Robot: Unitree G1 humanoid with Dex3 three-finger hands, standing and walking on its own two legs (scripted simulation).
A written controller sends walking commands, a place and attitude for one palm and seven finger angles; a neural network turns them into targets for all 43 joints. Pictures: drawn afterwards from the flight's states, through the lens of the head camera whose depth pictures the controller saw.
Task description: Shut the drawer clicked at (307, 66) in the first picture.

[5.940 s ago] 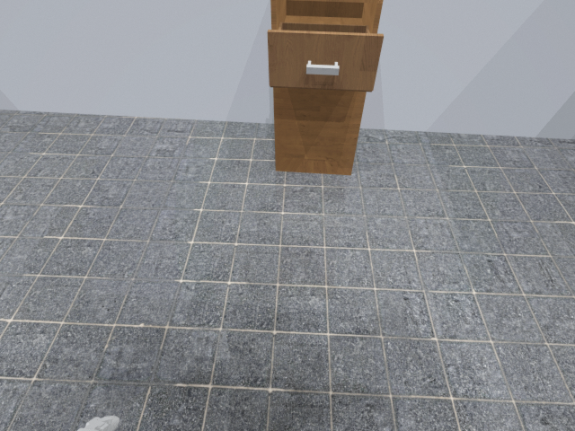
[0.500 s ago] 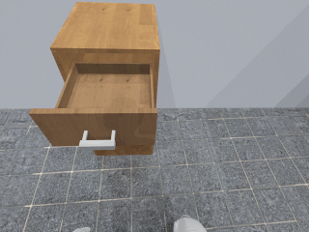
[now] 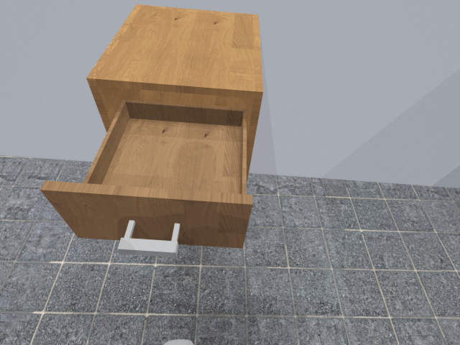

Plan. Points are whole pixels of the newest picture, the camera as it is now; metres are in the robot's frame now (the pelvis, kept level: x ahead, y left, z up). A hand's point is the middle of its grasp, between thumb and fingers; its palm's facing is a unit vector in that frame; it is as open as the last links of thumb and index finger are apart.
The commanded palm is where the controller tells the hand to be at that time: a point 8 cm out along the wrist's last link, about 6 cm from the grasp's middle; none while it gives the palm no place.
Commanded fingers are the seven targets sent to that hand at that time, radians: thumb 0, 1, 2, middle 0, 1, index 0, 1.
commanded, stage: come to a stop and stand still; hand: left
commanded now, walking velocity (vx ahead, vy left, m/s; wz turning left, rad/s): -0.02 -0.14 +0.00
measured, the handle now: (151, 237) +0.30 +0.18 -0.02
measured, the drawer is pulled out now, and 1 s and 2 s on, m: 0.30 0.30 0.30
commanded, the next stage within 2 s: look again from close up in 0.84 s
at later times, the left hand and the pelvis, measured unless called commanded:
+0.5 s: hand out of the picture -0.04 +0.13 -0.16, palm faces +0.00 -0.98 -0.22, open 7.4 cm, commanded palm none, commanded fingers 0.00 0.90 0.90 -0.20 -0.30 -0.20 -0.30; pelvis -0.05 -0.05 +0.01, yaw -2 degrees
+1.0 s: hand out of the picture -0.04 +0.09 -0.16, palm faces +0.00 -0.99 -0.17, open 7.4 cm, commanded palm none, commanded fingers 0.00 0.90 0.90 -0.20 -0.30 -0.20 -0.30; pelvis -0.04 -0.06 +0.01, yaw -2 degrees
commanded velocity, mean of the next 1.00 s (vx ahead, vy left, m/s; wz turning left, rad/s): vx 0.00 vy -0.02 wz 0.00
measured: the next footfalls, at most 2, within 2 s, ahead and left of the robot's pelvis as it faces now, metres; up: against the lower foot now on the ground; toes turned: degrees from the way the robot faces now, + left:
right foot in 0.38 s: -0.05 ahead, -0.15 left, +0.00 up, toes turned -4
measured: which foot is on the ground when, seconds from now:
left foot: down 0.00-1.00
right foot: up 0.00-0.36, down 0.38-1.00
